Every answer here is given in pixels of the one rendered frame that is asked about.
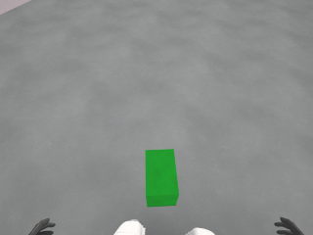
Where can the robot right hand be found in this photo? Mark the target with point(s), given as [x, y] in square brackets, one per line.
[285, 222]

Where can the robot left hand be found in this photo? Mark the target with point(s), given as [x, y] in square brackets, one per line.
[42, 225]

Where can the carton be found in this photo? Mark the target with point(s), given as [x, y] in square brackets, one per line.
[161, 178]

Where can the left robot thigh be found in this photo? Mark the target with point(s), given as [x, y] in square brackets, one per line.
[130, 227]

